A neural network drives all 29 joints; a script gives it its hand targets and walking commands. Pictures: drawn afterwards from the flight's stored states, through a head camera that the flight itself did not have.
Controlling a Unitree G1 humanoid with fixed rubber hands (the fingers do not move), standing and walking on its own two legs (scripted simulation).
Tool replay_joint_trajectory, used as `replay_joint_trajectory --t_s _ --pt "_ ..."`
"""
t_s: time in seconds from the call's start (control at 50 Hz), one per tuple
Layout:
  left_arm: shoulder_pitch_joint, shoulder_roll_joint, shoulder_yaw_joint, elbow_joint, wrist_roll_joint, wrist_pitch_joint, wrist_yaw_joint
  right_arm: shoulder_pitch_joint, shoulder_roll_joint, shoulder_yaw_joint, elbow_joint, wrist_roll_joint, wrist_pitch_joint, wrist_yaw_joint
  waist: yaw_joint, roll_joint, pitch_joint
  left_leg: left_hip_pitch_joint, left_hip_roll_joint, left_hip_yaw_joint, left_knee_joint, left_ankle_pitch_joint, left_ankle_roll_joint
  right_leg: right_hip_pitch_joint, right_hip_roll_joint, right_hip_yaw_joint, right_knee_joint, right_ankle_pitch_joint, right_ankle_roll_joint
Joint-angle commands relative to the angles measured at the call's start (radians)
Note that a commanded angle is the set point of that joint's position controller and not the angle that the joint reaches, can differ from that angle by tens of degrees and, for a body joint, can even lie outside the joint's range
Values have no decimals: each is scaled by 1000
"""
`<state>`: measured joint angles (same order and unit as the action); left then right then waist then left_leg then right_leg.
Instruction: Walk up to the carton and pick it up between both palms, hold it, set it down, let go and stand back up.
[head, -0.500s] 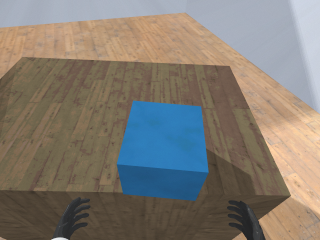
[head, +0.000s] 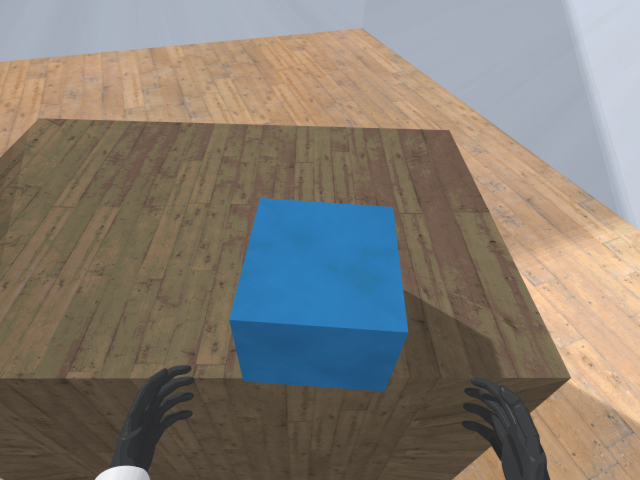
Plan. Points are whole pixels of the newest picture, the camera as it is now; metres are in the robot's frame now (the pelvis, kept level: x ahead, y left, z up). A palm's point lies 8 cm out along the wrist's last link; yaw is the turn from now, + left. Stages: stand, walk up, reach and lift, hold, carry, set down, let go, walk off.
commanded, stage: reach and lift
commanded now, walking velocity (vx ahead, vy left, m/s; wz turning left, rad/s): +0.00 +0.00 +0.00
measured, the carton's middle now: (320, 291) +0.38 +0.04 +0.01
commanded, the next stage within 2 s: none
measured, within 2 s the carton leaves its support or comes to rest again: neither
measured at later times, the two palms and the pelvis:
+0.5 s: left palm (155, 355) +0.23 +0.22 +0.06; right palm (514, 384) +0.24 -0.19 +0.06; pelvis +0.00 +0.00 +0.00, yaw -1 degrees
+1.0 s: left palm (169, 279) +0.31 +0.22 +0.11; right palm (508, 300) +0.33 -0.19 +0.10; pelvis +0.01 +0.00 +0.00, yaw -1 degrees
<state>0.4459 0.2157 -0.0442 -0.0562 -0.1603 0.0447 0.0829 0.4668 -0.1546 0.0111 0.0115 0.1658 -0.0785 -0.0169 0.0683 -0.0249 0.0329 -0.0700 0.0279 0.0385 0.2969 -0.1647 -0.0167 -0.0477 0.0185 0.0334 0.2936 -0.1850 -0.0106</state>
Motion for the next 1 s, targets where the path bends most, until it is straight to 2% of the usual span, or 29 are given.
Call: replay_joint_trajectory --t_s 0.0,0.12,0.22,0.36,0.48,0.64,0.8,0.98 --pt "-76 89 30 -211 -21 -40 10 -60 -70 -47 -219 7 -27 -9 0 26 -20 83 -26 15 -10 173 -14 -144 -10 5 -87 -19 -21" --pt "-190 98 31 -233 -50 -7 25 -132 -60 -48 -251 13 20 -25 -12 26 -19 67 -20 8 -33 42 5 -172 -24 20 -81 -90 -14" --pt "-307 86 63 -232 -47 105 26 -265 -70 -61 -244 20 95 -39 3 27 -24 55 -17 9 -59 -16 13 -168 -17 13 -80 -125 -6" --pt "-399 69 104 -261 -37 215 17 -371 -106 -69 -248 52 160 -55 5 25 -96 126 -20 10 -37 119 2 -153 6 0 -71 -15 4" --pt "-461 62 140 -293 -24 266 -6 -455 -142 -59 -249 83 181 -72 -1 24 -151 187 -27 7 -1 252 -10 -141 16 -3 -74 95 5" --pt "-551 65 191 -334 -14 329 -40 -582 -195 -41 -246 135 203 -104 -22 26 -223 221 -38 2 36 386 -27 -76 21 -6 -50 305 22" --pt "-688 60 236 -312 5 408 -61 -749 -235 -29 -185 174 240 -134 -40 19 -257 209 -40 1 38 397 -29 -32 24 -11 -29 397 31" --pt "-917 75 273 -220 24 491 -57 -996 -267 -22 -63 202 293 -148 -43 20 -320 164 -39 9 33 341 -20 -26 31 -16 -8 377 37"
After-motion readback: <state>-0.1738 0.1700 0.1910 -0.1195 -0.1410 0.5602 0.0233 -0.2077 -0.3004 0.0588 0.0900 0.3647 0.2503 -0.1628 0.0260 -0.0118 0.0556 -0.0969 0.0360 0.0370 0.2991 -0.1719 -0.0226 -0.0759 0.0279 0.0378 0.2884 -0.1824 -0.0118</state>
